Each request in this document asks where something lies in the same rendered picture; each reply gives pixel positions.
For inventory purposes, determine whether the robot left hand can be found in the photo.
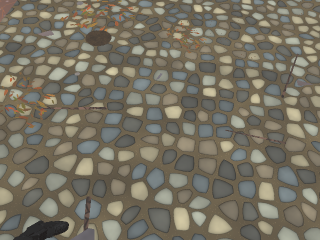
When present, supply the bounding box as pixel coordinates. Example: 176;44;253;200
13;220;69;240

